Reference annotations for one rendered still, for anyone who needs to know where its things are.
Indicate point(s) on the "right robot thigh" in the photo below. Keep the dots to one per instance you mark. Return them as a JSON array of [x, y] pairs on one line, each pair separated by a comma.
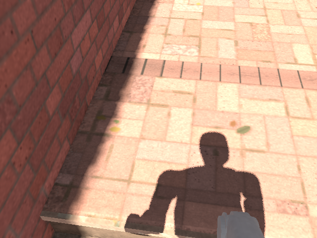
[[238, 224]]

